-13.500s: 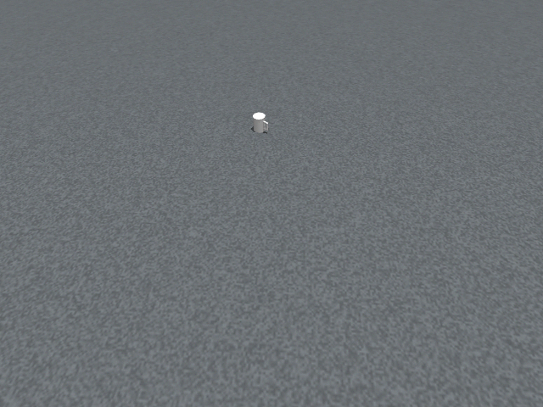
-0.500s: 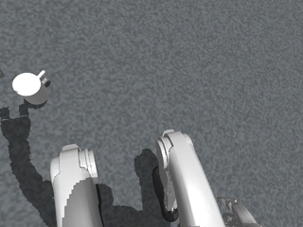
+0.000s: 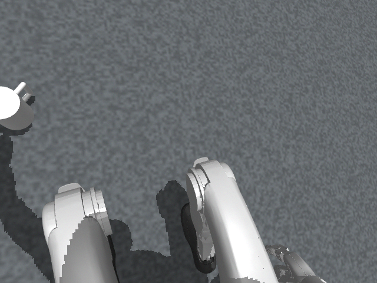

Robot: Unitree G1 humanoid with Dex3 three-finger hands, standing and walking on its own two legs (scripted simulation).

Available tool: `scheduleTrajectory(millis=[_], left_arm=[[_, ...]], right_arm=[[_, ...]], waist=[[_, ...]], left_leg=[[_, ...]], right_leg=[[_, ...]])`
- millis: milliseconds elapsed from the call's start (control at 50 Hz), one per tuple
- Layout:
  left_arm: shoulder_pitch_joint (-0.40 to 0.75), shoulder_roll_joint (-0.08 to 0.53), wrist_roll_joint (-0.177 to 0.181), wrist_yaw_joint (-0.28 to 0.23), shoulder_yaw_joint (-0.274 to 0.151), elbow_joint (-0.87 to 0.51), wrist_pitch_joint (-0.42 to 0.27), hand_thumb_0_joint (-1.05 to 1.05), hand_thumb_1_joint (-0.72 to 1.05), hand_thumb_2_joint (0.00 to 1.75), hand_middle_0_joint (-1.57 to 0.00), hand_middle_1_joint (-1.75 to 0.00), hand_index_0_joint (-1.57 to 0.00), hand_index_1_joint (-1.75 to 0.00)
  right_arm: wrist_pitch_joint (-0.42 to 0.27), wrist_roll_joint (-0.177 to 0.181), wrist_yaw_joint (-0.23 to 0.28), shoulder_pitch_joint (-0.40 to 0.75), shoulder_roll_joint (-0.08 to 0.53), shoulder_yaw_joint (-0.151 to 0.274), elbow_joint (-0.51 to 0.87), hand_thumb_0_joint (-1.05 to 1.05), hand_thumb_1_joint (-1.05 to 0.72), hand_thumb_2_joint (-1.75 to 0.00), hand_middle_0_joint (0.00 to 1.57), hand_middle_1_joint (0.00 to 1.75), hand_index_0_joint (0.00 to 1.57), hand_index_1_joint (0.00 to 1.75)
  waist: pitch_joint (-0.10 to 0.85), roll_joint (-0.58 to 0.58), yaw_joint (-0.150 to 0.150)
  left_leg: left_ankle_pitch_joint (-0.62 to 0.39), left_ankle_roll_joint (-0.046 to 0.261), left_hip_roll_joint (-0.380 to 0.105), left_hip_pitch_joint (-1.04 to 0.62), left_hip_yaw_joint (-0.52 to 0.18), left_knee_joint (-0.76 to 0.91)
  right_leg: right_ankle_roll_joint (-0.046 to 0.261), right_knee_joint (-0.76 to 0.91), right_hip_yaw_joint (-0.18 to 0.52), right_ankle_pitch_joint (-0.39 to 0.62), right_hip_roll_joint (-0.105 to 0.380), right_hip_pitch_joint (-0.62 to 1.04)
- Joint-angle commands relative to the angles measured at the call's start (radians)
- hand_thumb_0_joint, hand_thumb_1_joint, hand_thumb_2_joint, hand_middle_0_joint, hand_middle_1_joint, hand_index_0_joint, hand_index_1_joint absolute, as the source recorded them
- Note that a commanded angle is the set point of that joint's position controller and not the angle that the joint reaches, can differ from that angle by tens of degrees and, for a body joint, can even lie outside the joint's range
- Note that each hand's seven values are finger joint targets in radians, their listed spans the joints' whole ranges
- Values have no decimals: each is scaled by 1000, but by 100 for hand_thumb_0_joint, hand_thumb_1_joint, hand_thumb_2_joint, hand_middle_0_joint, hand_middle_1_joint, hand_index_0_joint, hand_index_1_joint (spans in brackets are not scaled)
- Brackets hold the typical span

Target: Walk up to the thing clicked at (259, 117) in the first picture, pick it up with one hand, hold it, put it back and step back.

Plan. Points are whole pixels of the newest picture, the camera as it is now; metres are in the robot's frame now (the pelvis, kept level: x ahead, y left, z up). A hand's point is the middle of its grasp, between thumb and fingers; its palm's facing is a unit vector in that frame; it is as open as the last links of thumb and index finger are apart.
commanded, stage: rise first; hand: left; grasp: from above
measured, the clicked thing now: (13, 104) +0.53 +0.33 -0.29
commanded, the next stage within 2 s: none
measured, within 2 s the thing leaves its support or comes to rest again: neither
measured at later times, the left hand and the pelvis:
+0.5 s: hand out of the picture +0.46 +0.38 -0.16, palm faces -0.43 -0.10 -0.90, open 14.2 cm; pelvis +0.00 +0.00 -0.01, yaw -1 degrees
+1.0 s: hand out of the picture +0.47 +0.38 -0.17, palm faces -0.43 -0.10 -0.90, open 14.1 cm; pelvis +0.00 +0.01 -0.01, yaw -2 degrees
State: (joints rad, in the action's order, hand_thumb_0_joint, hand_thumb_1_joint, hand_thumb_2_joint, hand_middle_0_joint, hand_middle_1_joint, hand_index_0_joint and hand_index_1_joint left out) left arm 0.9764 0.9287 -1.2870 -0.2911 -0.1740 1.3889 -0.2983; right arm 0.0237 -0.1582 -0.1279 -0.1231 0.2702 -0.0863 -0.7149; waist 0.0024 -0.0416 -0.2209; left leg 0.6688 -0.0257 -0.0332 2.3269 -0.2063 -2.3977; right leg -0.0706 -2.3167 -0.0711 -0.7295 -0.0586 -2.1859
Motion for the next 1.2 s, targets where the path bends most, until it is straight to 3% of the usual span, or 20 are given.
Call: scheduleTrajectory(millis=[0, 120, 180, 300, 340, 520, 600, 660, 720, 760, 820, 860, 920, 1000, 1120, 1180], left_arm=[[277, 311, 27, -37, -39, -136, 7, 0, -57, 100, -5, -106, -6, -106], [297, 342, 27, -29, -49, -166, 10, 0, -57, 101, -6, -106, -6, -105], [294, 323, 24, -23, -32, -163, 10, 0, -57, 101, -6, -106, -6, -105], [318, 336, 29, -24, -31, -151, 0, 0, -57, 100, -6, -105, -6, -105], [322, 322, 25, -26, -17, -127, -2, 0, -57, 100, -6, -105, -6, -105], [345, 335, 7, -38, -7, -82, 0, 0, -57, 100, -6, -106, -7, -106], [374, 363, 5, -41, -17, -118, 6, 0, -57, 100, -6, -106, -7, -106], [353, 338, 3, -31, 8, -80, 14, 0, -59, 102, -6, -106, -6, -106], [364, 378, 12, -30, -10, -87, 17, 0, -57, 100, -7, -106, -7, -105], [380, 365, 17, -26, -1, -100, 14, 0, -57, 100, -6, -107, -7, -106], [347, 384, 19, -21, -12, -75, 18, 0, -57, 100, -6, -106, -7, -106], [379, 397, 15, -17, -16, -130, 13, 0, -59, 102, -6, -106, -6, -106], [340, 396, 21, -14, -28, -130, 19, 0, -59, 102, -7, -105, -6, -105], [341, 385, 22, -7, -17, -123, 23, 0, -58, 100, -7, -106, -7, -106], [339, 361, 24, 5, 10, -97, 13, 0, -58, 101, -7, -105, -7, -105], [346, 400, 25, 4, -15, -103, 6, 0, -58, 101, -7, -105, -7, -105]], right_arm=[[0, -5, 9, -205, 259, 67, 12, 0, -91, -90, 20, 30, 20, 30], [6, -5, 6, -207, 265, 59, 16, 0, -91, -90, 20, 30, 20, 30], [10, -6, 4, -209, 270, 54, 16, 0, -91, -90, 20, 30, 20, 30], [13, -4, 4, -203, 268, 48, 17, 0, -91, -90, 20, 30, 20, 30], [12, -8, 4, -203, 270, 43, 19, 0, -91, -90, 20, 30, 20, 30], [8, -7, 3, -202, 278, 32, 24, 0, -91, -90, 20, 30, 20, 30], [8, -8, 4, -202, 284, 26, 29, 0, -91, -90, 20, 30, 20, 30], [7, -9, 1, -204, 282, 20, 28, 0, -91, -91, 20, 30, 20, 30], [7, -7, 2, -198, 284, 15, 43, 0, -91, -90, 20, 30, 20, 30], [7, -12, 4, -207, 284, 14, 40, 0, -91, -90, 20, 30, 20, 30], [6, -7, 5, -199, 290, 9, 45, 0, -91, -90, 20, 30, 20, 30], [8, -8, 4, -203, 294, 9, 47, 0, -91, -90, 20, 30, 20, 30], [12, -1, 1, -198, 294, 12, 54, 0, -91, -91, 20, 30, 20, 30], [18, -2, -1, -205, 291, 5, 49, 0, -91, -90, 20, 30, 20, 30], [19, -6, -1, -211, 287, 3, 48, 0, -91, -90, 20, 30, 20, 30], [20, -7, 1, -209, 295, 0, 55, 0, -91, -90, 20, 30, 20, 30]], waist=[[686, 360, 10], [713, 388, 14], [711, 407, 2], [677, 390, -4], [657, 392, -22], [627, 407, -36], [669, 432, -33], [641, 425, -48], [648, 416, -41], [643, 400, -53], [623, 419, -38], [661, 454, -44], [676, 468, -27], [665, 450, -44], [617, 411, -57], [637, 417, -49]], left_leg=[[-193, 54, -4, -586, 128, 222], [-204, 49, -4, -593, 121, 224], [-221, 44, -5, -622, 107, 228], [-189, 50, -4, -578, 117, 212], [-179, 50, -5, -570, 110, 208], [-165, 44, -4, -572, 97, 212], [-198, 45, -4, -600, 101, 205], [-200, 45, -6, -589, 97, 200], [-179, 49, -4, -560, 104, 194], [-162, 51, -5, -537, 109, 189], [-159, 44, -6, -560, 93, 205], [-193, 41, -9, -605, 88, 206], [-234, 38, -7, -633, 87, 210], [-262, 45, -10, -618, 90, 194], [-195, 49, -6, -554, 97, 197], [-200, 49, -5, -567, 94, 198]], right_leg=[[92, 238, -106, 263, -16, 271], [95, 222, -112, 274, -17, 282], [98, 208, -120, 281, -18, 252], [95, 221, -115, 262, -19, 251], [94, 216, -121, 255, -21, 234], [97, 198, -130, 246, -18, 203], [94, 196, -128, 270, -17, 219], [94, 195, -129, 276, -19, 214], [94, 203, -125, 263, -21, 229], [88, 215, -126, 256, -22, 251], [94, 196, -132, 245, -19, 217], [94, 193, -135, 268, -19, 227], [96, 183, -133, 294, -15, 225], [92, 188, -132, 319, -21, 232], [91, 208, -131, 274, -23, 241], [90, 204, -133, 275, -23, 250]])
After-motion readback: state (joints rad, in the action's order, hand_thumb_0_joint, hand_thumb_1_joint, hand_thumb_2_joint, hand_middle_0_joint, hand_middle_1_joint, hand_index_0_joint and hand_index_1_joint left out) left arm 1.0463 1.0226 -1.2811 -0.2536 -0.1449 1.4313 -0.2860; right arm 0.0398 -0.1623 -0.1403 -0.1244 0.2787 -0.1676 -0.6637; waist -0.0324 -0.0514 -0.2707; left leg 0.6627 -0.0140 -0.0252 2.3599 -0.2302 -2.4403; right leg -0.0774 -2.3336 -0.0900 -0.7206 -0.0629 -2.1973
